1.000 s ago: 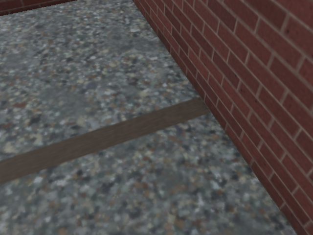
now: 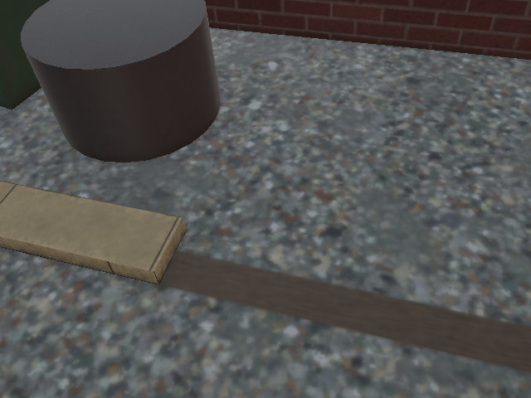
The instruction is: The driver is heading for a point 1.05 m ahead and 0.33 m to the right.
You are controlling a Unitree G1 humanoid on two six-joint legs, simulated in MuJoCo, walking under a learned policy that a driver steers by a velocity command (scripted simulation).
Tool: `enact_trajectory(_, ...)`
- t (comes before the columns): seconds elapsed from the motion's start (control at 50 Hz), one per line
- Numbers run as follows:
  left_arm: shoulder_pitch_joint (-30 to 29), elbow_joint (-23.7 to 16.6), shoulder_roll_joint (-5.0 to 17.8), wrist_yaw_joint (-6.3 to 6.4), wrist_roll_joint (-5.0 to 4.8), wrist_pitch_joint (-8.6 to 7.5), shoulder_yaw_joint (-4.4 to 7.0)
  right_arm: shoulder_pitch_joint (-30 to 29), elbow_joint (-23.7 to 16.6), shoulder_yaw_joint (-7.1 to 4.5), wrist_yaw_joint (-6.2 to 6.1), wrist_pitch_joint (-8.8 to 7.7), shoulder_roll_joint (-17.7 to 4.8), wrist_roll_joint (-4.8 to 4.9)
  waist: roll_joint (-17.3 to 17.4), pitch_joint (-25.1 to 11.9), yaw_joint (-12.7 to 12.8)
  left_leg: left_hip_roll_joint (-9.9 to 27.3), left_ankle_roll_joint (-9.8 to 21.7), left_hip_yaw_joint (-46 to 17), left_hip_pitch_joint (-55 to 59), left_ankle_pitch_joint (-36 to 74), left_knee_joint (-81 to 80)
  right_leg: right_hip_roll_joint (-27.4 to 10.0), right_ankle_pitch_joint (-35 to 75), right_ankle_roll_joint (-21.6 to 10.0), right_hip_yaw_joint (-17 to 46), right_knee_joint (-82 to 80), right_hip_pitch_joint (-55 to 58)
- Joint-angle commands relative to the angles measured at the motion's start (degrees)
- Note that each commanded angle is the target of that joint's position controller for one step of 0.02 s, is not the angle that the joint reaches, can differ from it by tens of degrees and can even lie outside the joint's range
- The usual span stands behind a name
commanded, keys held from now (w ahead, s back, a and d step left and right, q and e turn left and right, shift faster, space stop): w+e+shift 0.76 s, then w+shift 0.02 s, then w+q+shift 0.22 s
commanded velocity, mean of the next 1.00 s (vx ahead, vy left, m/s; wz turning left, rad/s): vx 0.95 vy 0.00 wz -0.70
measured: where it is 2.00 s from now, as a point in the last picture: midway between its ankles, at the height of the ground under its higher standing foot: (484, 189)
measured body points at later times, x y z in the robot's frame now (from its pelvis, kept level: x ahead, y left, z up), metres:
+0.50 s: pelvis +0.37 -0.02 -0.01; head +0.39 -0.03 +0.44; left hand +0.65 +0.17 -0.09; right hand +0.26 -0.30 -0.12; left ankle +0.30 +0.13 -0.74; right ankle +0.38 -0.13 -0.65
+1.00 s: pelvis +0.77 -0.28 -0.01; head +0.80 -0.30 +0.44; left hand +0.95 -0.05 -0.13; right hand +0.77 -0.59 -0.09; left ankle +1.07 -0.32 -0.68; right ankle +0.63 -0.20 -0.74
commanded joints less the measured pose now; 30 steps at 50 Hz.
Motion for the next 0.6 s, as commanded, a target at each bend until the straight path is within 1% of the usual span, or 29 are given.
enact_trajectory(0.02,3.35,-1.02,9.33,1.1,-0.95,-0.86,2.25,-9.29,-6.78,-1.06,0.86,-1.41,-5.37,-0.63,-10.95,7.12,0.39,3.77,-2.45,-0.57,-18.54,3.85,-2.65,-12.73,-11.55,-8.57,24.59,-17.95,10.73)
enact_trajectory(0.04,4.48,-0.32,8.71,1.36,-1.09,-0.77,2.18,-10.8,-7.12,-0.67,1.1,-1.14,-4.6,-0.25,-10.72,7.04,0.7,3.24,-3.15,0.4,-17.73,4.91,-4.65,-11.97,-7.56,-8.94,23.25,-17.93,10.25)
enact_trajectory(0.08,5.82,0.45,8.78,1.8,-0.96,-0.52,2.46,-14.53,-8.09,0.1,1.47,-1.01,-3.52,0.58,-10.01,7.43,1.51,2.03,-4.23,2.17,-16.37,6.04,-10.42,-10.86,-2.18,-9.64,21.88,-17.82,9.19)
enact_trajectory(0.12,6.61,1.09,9.32,1.86,-0.96,-0.4,2.91,-19.0,-9.33,0.81,1.72,-1.32,-2.59,1.1,-10.6,8.01,2.67,0.42,-4.67,3.75,-12.33,7.8,-17.3,-9.76,2.18,-9.69,21.03,-17.66,6.67)
enact_trajectory(0.14,7.07,1.51,9.44,1.88,-0.96,-0.31,3.07,-20.57,-9.89,1.01,1.74,-1.5,-2.29,1.44,-11.17,8.2,3.02,-0.35,-4.73,4.33,-9.66,8.6,-20.33,-9.8,5.47,-9.6,21.04,-17.34,5.53)
enact_trajectory(0.16,7.25,1.88,9.44,1.92,-1.08,-0.31,3.15,-20.94,-10.15,1.06,1.61,-1.66,-2.38,1.79,-11.81,7.76,2.79,-0.96,-4.61,4.66,-5.72,9.85,-22.55,-10.37,10.1,-9.26,21.33,-16.88,4.22)
enact_trajectory(0.18,6.28,1.94,9.49,1.99,-1.28,-0.46,3.2,-19.34,-9.88,0.88,1.27,-1.83,-2.76,2.18,-12.27,6.95,1.3,-1.22,-4.2,4.29,0.29,11.24,-24.63,-10.85,15.58,-8.26,21.35,-15.79,2.16)
enact_trajectory(0.2,4.23,1.64,10.21,2.06,-1.37,-0.7,3.33,-15.41,-8.73,0.44,0.68,-1.99,-3.83,2.46,-12.1,5.09,-1.38,-1.79,-3.47,4.11,8.92,11.18,-26.55,-10.73,23.97,-6.74,20.27,-12.82,-0.69)
enact_trajectory(0.22,2.29,1.24,11.52,2.06,-1.61,-1.08,3.61,-7.8,-6.07,-0.54,-0.24,-2.14,-5.89,2.4,-10.12,1.11,-5.45,-2.67,-2.37,4.29,20.56,10.69,-27.99,-9.38,34.56,-4.9,18.28,-5.37,-3.57)
enact_trajectory(0.24,0.24,0.66,12.54,1.71,-1.92,-1.69,3.94,2.76,-2.84,-2.03,-1.42,-2.32,-9.16,1.9,-6.17,-4.79,-10.92,-0.14,-0.89,2.72,34.77,9.51,-27.1,-6.08,38.6,-3.13,15.02,7.69,-8.8)
enact_trajectory(0.26,-1.21,-0.77,9.8,1.42,-2.02,-2.75,3.2,14.79,-1.39,-3.84,-3.08,-2.33,-13.9,1.05,-0.63,-12.78,-16.71,11.42,1.07,-7.89,48.22,-8.43,-28.87,-2.31,26.26,-2.18,10.64,25.54,-17.07)
enact_trajectory(0.28,2.55,-3.18,1.07,1.82,-3.55,-2.63,1.08,16.36,-0.81,-4.2,-3.47,-2.1,-17.65,-0.62,14.78,-19.39,-12.91,28.27,4.39,-36.65,54.31,-33.97,-40.56,2.86,-13.32,-1.92,4.97,42.17,-28.21)
enact_trajectory(0.3,0.11,-3.28,4.84,2.22,-2.74,-1.34,1.09,9.3,-1.13,-3.92,-3.62,-1.48,-14.03,0.14,11.18,-12.26,-10.0,28.58,5.67,-44.4,43.68,-35.88,-44.22,-2.06,-6.32,-2.47,1.69,48.22,-32.37)
enact_trajectory(0.32,-4.21,-3.16,6.74,1.81,-1.17,-0.52,1.68,5.54,-1.23,-2.71,-3.47,-1.34,-8.86,0.52,4.33,-4.51,-9.3,25.68,5.38,-34.48,36.8,-27.97,-43.12,-5.23,-1.37,-2.73,-0.02,48.08,-33.09)
enact_trajectory(0.34,-5.34,-2.97,5.59,1.0,-0.34,-0.11,1.42,5.54,-0.09,-2.23,-3.13,-1.52,-6.48,0.57,0.59,-0.33,-8.48,23.28,5.6,-25.87,31.71,-18.15,-43.94,-7.43,0.84,-2.5,-0.81,46.89,-32.69)
enact_trajectory(0.36,-6.8,-3.03,4.66,0.23,0.21,0.43,1.3,5.76,0.84,-1.81,-3.0,-1.85,-5.33,0.38,1.06,2.48,-7.63,21.05,5.09,-19.61,28.21,-10.96,-45.24,-8.64,1.62,-2.13,-1.35,46.1,-32.23)
enact_trajectory(0.38,-7.87,-3.59,3.73,-0.53,0.62,1.23,1.07,6.82,2.4,-1.38,-2.91,-2.34,-4.16,0.77,2.66,5.04,-6.73,19.44,4.48,-14.41,25.92,-6.59,-46.45,-9.64,1.87,-1.77,-1.68,45.8,-32.97)
enact_trajectory(0.4,-9.96,-4.77,2.73,-1.04,0.61,1.92,0.71,8.04,3.86,-1.22,-2.53,-3.02,-3.29,1.47,3.87,6.7,-6.37,19.03,3.96,-10.84,25.07,-1.61,-47.17,-10.61,2.32,-1.71,-1.95,45.23,-34.33)
enact_trajectory(0.42,-12.33,-6.0,2.09,-1.44,0.42,2.5,0.39,9.21,5.1,-0.96,-2.09,-3.53,-2.11,2.04,3.85,7.76,-6.13,18.59,3.36,-7.21,25.47,4.07,-47.63,-11.11,2.88,-1.81,-2.38,45.42,-36.5)
enact_trajectory(0.44,-14.77,-7.43,1.73,-1.79,0.47,2.87,0.07,10.03,6.16,-0.82,-1.8,-3.88,-1.55,2.38,3.32,8.27,-5.83,18.52,3.08,-3.82,26.09,9.38,-48.22,-11.19,4.26,-1.75,-3.05,45.98,-38.71)
enact_trajectory(0.46,-17.11,-8.99,1.63,-2.16,0.61,2.94,-0.28,10.03,6.65,-0.77,-1.64,-4.24,-1.52,2.43,2.85,8.5,-5.28,18.2,2.73,-0.31,25.6,14.98,-48.85,-11.13,6.44,-1.65,-3.84,45.32,-39.55)
enact_trajectory(0.5,-21.27,-11.93,1.78,-2.87,0.37,2.76,-1.04,7.94,7.37,-0.78,-1.72,-4.91,-2.0,2.3,2.91,10.03,-3.29,16.18,1.71,7.82,22.06,24.74,-50.66,-10.81,11.66,-1.56,-5.79,39.55,-37.43)
enact_trajectory(0.52,-23.61,-13.07,2.06,-3.32,0.18,2.69,-1.47,7.21,7.73,-0.85,-1.85,-5.09,-2.49,2.24,1.95,11.0,-2.9,14.95,1.15,11.4,20.06,27.43,-51.95,-10.42,14.15,-1.79,-7.92,34.16,-34.75)
enact_trajectory(0.54,-26.0,-13.96,2.2,-3.81,0.23,2.65,-1.91,7.27,8.27,-0.94,-2.03,-5.17,-3.19,2.23,0.05,12.08,-2.91,13.95,0.6,14.65,18.55,30.81,-53.24,-9.51,16.39,-2.39,-10.84,28.3,-31.09)
enact_trajectory(0.56,-28.24,-14.61,1.93,-4.15,0.27,2.59,-2.35,8.67,9.12,-1.04,-2.17,-5.2,-4.08,2.33,-1.28,12.74,-3.51,13.16,-0.22,17.07,17.73,38.52,-53.43,-7.74,17.58,-3.31,-14.36,23.24,-26.65)
enact_trajectory(0.58,-28.84,-14.68,2.06,-4.21,0.18,2.53,-2.54,10.51,9.77,-1.24,-2.34,-5.28,-5.6,2.26,-1.57,11.75,-3.56,13.15,-0.72,18.4,19.08,54.13,-51.25,-4.95,18.25,-4.4,-17.36,20.43,-21.83)
enact_trajectory(0.6,-27.13,-14.02,2.82,-3.98,0.13,2.52,-2.43,11.85,9.99,-1.67,-2.64,-5.06,-7.66,2.23,-0.36,9.44,-2.36,13.81,-1.12,18.82,21.95,68.64,-46.86,-2.4,17.4,-5.28,-19.03,19.38,-17.69)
